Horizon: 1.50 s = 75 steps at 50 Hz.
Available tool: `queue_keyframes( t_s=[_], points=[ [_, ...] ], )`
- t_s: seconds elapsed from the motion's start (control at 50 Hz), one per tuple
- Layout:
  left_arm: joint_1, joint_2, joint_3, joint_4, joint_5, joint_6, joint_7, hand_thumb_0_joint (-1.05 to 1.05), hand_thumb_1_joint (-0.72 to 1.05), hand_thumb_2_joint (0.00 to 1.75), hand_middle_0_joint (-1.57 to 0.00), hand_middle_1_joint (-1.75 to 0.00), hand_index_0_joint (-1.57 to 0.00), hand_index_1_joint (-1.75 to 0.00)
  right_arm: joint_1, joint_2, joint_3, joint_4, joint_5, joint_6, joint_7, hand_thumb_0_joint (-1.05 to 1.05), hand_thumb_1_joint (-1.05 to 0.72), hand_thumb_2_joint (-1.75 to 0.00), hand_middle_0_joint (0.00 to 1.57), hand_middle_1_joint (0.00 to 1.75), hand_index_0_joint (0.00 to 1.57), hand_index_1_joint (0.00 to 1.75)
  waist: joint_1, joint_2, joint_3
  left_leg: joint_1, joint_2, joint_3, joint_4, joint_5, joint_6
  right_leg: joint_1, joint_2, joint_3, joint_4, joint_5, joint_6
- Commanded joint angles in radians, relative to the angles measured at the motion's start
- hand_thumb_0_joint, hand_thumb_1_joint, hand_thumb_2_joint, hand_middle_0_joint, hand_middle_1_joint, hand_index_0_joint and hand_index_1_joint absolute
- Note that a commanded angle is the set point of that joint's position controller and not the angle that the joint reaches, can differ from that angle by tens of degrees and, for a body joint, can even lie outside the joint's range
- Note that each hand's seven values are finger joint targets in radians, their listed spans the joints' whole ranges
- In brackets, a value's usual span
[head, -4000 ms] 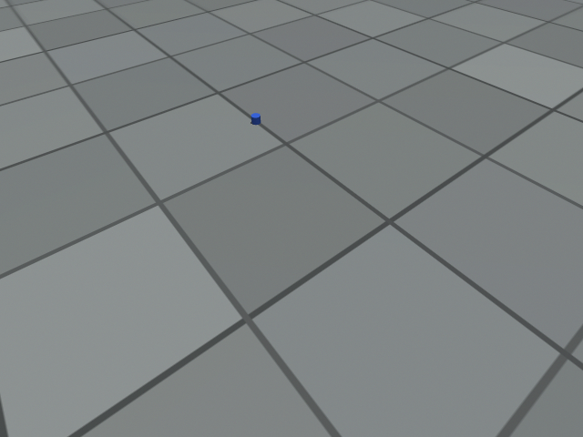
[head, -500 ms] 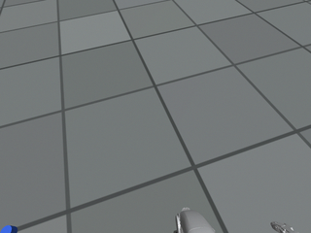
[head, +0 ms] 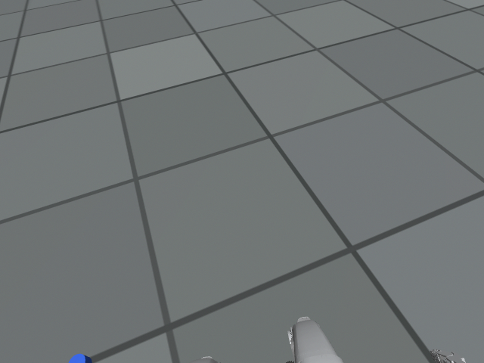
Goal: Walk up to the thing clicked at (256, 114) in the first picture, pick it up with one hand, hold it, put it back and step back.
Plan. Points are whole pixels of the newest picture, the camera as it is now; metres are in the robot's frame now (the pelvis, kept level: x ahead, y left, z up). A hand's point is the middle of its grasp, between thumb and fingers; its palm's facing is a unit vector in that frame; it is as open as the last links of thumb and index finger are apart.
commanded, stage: walk up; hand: left
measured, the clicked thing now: out of the picture +0.29 +0.61 -0.69
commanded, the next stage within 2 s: none
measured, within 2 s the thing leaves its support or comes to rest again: neither
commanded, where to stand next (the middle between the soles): -0.14 +0.49 m, yaw -16 degrees
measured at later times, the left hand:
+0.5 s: hand out of the picture +0.00 +0.54 -0.10, palm faces -0.12 -0.78 -0.61, open 7.4 cm
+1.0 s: hand out of the picture -0.07 +0.71 -0.09, palm faces -0.17 -0.81 -0.57, open 7.4 cm
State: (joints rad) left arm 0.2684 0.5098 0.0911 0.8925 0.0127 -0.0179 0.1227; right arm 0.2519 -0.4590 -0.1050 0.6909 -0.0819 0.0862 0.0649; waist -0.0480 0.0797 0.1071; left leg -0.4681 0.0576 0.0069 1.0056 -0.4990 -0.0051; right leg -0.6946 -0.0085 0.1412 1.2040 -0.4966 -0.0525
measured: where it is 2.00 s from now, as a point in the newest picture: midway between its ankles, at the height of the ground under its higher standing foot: outside the picture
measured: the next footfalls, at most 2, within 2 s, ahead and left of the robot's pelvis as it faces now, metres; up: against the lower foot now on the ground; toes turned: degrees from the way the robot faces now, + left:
right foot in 0.18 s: +0.06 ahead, -0.02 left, +0.00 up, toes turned -7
left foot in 0.52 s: -0.05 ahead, +0.40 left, +0.00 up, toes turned -5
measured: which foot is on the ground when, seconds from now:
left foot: down 0.00-0.18, up 0.20-0.50, down 0.52-0.86, up 0.88-1.00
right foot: up 0.00-0.16, down 0.18-0.54, up 0.56-0.82, down 0.84-1.00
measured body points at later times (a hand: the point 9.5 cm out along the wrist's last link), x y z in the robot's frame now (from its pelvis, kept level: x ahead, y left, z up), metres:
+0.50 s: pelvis -0.10 +0.22 +0.00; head -0.06 +0.18 +0.44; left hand +0.01 +0.57 -0.06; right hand +0.00 -0.14 -0.11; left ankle -0.09 +0.40 -0.67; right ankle +0.02 -0.01 -0.68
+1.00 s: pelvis -0.20 +0.43 +0.02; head -0.14 +0.38 +0.46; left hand -0.06 +0.75 -0.06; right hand -0.16 +0.10 -0.11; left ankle -0.16 +0.56 -0.59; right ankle -0.16 +0.28 -0.68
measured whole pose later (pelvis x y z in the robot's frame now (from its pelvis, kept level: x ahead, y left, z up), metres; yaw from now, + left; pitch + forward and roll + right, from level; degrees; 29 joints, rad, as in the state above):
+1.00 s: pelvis -0.20 +0.43 +0.02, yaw -10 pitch -3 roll -1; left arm 0.27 0.38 0.03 0.80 0.02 -0.04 0.11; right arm 0.25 -0.43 -0.11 0.68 -0.07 0.14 0.06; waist -0.02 0.12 0.20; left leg -0.63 -0.06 -0.12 1.39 -0.46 -0.01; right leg -0.43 -0.04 -0.03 0.80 -0.33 -0.03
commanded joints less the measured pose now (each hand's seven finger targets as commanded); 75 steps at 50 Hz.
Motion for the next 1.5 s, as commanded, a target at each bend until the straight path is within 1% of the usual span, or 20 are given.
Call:
queue_keyframes(
  t_s=[0.0,0.08,0.14,0.16,0.2,0.32,0.48,0.52,0.54,0.6,0.78,0.82,0.86,0.98,1.12,1.14,1.16,1.18,1.24,1.48],
  points=[
    [0.103,0.18,0.043,-0.031,-0.024,-0.041,-0.006,0.0,0.9,0.9,-0.2,-0.3,-0.2,-0.3,-0.082,-0.244,-0.073,-0.126,0.008,-0.041,-0.035,0.0,-0.9,-0.9,0.2,0.3,0.2,0.3,0.005,0.163,-0.06,0.104,0.177,-0.302,-0.482,0.284,0.212,-0.021,0.026,-0.155,0.063,0.027,0.007],
    [0.119,0.135,0.03,-0.065,-0.031,-0.042,-0.015,0.0,0.9,0.9,-0.2,-0.3,-0.2,-0.3,-0.05,-0.2,-0.051,-0.139,-0.004,-0.028,-0.033,0.0,-0.9,-0.9,0.2,0.3,0.2,0.3,0.02,0.14,-0.077,0.065,0.185,-0.232,-0.429,0.479,0.231,0.205,-0.02,-0.179,-0.225,0.046,-0.004],
    [0.285,0.177,0.053,-0.044,-0.004,-0.05,0.002,0.0,0.9,0.9,-0.2,-0.3,-0.2,-0.3,-0.053,-0.136,-0.026,-0.158,0.011,-0.007,-0.026,0.0,-0.9,-0.9,0.2,0.3,0.2,0.3,0.112,-0.054,-0.142,-0.127,0.054,-0.073,-0.122,0.417,0.091,0.62,-0.064,-0.071,-0.669,0.26,-0.037],
    [0.253,0.248,0.073,-0.089,0.017,-0.053,0.006,0.0,0.9,0.9,-0.2,-0.3,-0.2,-0.3,0.045,-0.093,-0.014,-0.153,0.017,-0.008,-0.023,0.0,-0.9,-0.9,0.2,0.3,0.2,0.3,0.08,-0.257,-0.169,-0.363,-0.023,-0.044,0.076,-0.064,0.015,0.785,-0.304,0.293,-0.696,0.33,-0.115],
    [0.147,0.291,0.076,-0.153,0.004,-0.053,0.021,0.0,0.9,0.9,-0.2,-0.3,-0.2,-0.3,0.022,-0.195,-0.05,-0.161,0.004,0.01,-0.045,0.0,-0.9,-0.9,0.2,0.3,0.2,0.3,0.061,-0.11,-0.169,-0.324,-0.005,-0.189,0.376,-0.135,0.006,0.524,-0.543,0.573,-0.777,0.397,-0.335],
    [0.02,0.254,0.073,-0.172,0.019,-0.052,0.004,0.0,0.9,0.9,-0.2,-0.3,-0.2,-0.3,0.04,-0.194,-0.079,-0.106,0.011,0.018,-0.001,0.0,-0.9,-0.9,0.2,0.3,0.2,0.3,0.007,-0.17,-0.085,-0.118,-0.003,-0.108,0.398,0.098,0.006,0.185,-0.254,0.132,-0.714,0.025,-0.171],
    [0.027,0.283,0.08,-0.15,0.03,-0.026,-0.008,0.0,0.9,0.9,-0.2,-0.3,-0.2,-0.3,0.171,-0.187,-0.093,-0.038,0.02,0.01,0.006,0.0,-0.9,-0.9,0.2,0.3,0.2,0.3,-0.026,-0.19,-0.168,0.227,-0.049,0.039,-0.261,-0.02,0.052,0.072,-0.166,0.037,-0.534,0.0,-0.071],
    [-0.063,0.144,0.042,-0.162,0.009,-0.022,0.02,0.0,0.9,0.9,-0.2,-0.3,-0.2,-0.3,0.148,-0.359,-0.117,-0.061,0.01,-0.002,-0.013,0.0,-0.9,-0.9,0.2,0.3,0.2,0.3,-0.101,0.333,-0.066,0.074,0.248,-0.529,-0.627,-0.07,0.192,-0.185,0.138,-0.166,0.019,-0.147,0.022],
    [-0.138,0.193,0.044,-0.161,0.016,-0.028,0.035,0.0,0.9,0.9,-0.2,-0.3,-0.2,-0.3,0.009,-0.383,-0.115,-0.082,0.02,-0.008,-0.024,0.0,-0.9,-0.9,0.2,0.3,0.2,0.3,-0.079,0.259,0.033,-0.089,0.329,-0.674,-0.709,-0.108,0.279,-0.151,0.071,-0.074,0.11,-0.115,0.006],
    [0.015,0.181,0.046,-0.063,-0.027,-0.022,0.013,0.0,0.9,0.9,-0.2,-0.3,-0.2,-0.3,-0.076,-0.266,-0.083,-0.103,0.007,-0.022,-0.047,0.0,-0.9,-0.9,0.2,0.3,0.2,0.3,0.003,0.088,0.041,-0.013,0.179,-0.391,-0.552,0.096,0.131,-0.097,0.051,-0.051,0.144,0.028,0.002],
    [0.219,0.115,0.031,-0.063,-0.03,-0.021,-0.001,0.0,0.9,0.9,-0.2,-0.3,-0.2,-0.3,-0.041,-0.156,-0.049,-0.141,0.005,-0.001,-0.033,0.0,-0.9,-0.9,0.2,0.3,0.2,0.3,0.065,0.091,-0.136,0.166,0.135,-0.216,-0.355,0.657,0.123,0.371,-0.012,-0.159,-0.524,0.141,-0.005],
    [0.259,0.198,0.057,-0.072,-0.003,-0.031,0.01,0.0,0.9,0.9,-0.2,-0.3,-0.2,-0.3,-0.011,-0.102,-0.038,-0.151,0.021,0.004,-0.026,0.0,-0.9,-0.9,0.2,0.3,0.2,0.3,0.095,-0.138,-0.164,-0.116,0.019,-0.114,-0.11,0.353,0.003,0.695,-0.137,0.056,-0.714,0.303,-0.071],
    [0.114,0.289,0.081,-0.167,0.009,-0.035,0.025,0.0,0.9,0.9,-0.2,-0.3,-0.2,-0.3,0.018,-0.17,-0.06,-0.163,-0.001,0.018,-0.046,0.0,-0.9,-0.9,0.2,0.3,0.2,0.3,0.071,-0.217,-0.181,-0.301,-0.018,-0.221,0.326,-0.175,-0.028,0.567,-0.589,0.567,-0.748,0.552,-0.353],
    [0.014,0.22,0.072,-0.165,0.008,-0.052,0.018,0.0,0.9,0.9,-0.2,-0.3,-0.2,-0.3,0.049,-0.178,-0.089,-0.093,0.022,0.021,-0.013,0.0,-0.9,-0.9,0.2,0.3,0.2,0.3,0.025,-0.137,-0.082,-0.129,-0.083,-0.217,0.519,0.101,-0.023,0.273,-0.277,0.099,-0.67,0.259,-0.185],
    [-0.037,0.183,0.061,-0.126,0.045,0.001,-0.044,0.0,0.9,0.9,-0.2,-0.3,-0.2,-0.3,0.214,-0.138,-0.071,0.096,0.067,-0.032,-0.042,0.0,-0.9,-0.9,0.2,0.3,0.2,0.3,-0.014,-0.179,-0.137,0.317,-0.086,0.107,-0.404,0.047,-0.035,0.138,-0.087,-0.066,-0.405,-0.201,-0.064],
    [-0.003,0.105,0.042,-0.116,0.036,0.012,-0.049,0.0,0.9,0.9,-0.2,-0.3,-0.2,-0.3,0.216,-0.167,-0.07,0.106,0.045,-0.05,-0.055,0.0,-0.9,-0.9,0.2,0.3,0.2,0.3,-0.02,-0.013,-0.067,0.293,-0.053,-0.044,-0.483,-0.094,-0.01,0.025,-0.021,-0.076,-0.198,-0.178,-0.034],
    [-0.055,0.03,0.016,-0.147,0.013,0.005,-0.043,0.0,0.9,0.9,-0.2,-0.3,-0.2,-0.3,0.123,-0.291,-0.072,0.07,0.039,-0.064,-0.06,0.0,-0.9,-0.9,0.2,0.3,0.2,0.3,0.003,0.226,0.029,0.115,0.253,-0.589,-0.668,-0.296,0.107,-0.148,0.076,-0.091,-0.023,-0.142,0.018],
    [-0.207,0.131,0.033,-0.152,0.032,-0.009,-0.036,0.0,0.9,0.9,-0.2,-0.3,-0.2,-0.3,-0.034,-0.377,-0.07,0.053,0.065,-0.072,-0.06,0.0,-0.9,-0.9,0.2,0.3,0.2,0.3,-0.016,0.175,0.143,-0.126,0.422,-0.869,-0.829,-0.498,0.278,-0.09,-0.005,0.015,-0.023,-0.09,0.034],
    [-0.053,0.141,0.046,-0.017,-0.009,-0.004,-0.083,0.0,0.9,0.9,-0.2,-0.3,-0.2,-0.3,-0.136,-0.287,-0.037,0.081,0.039,-0.118,-0.089,0.0,-0.9,-0.9,0.2,0.3,0.2,0.3,0.072,0.051,0.112,-0.056,0.223,-0.464,-0.632,-0.286,0.156,0.046,0.001,0.013,-0.033,0.1,0.036],
    [-0.171,0.111,0.061,-0.105,0.029,0.014,-0.163,0.0,0.9,0.9,-0.2,-0.3,-0.2,-0.3,0.174,-0.284,-0.043,0.169,0.059,-0.178,-0.129,0.0,-0.9,-0.9,0.2,0.3,0.2,0.3,-0.016,0.09,-0.035,0.454,0.306,-0.378,-0.493,0.436,0.251,-0.003,-0.042,-0.081,-0.279,-0.077,0.032]
  ],
)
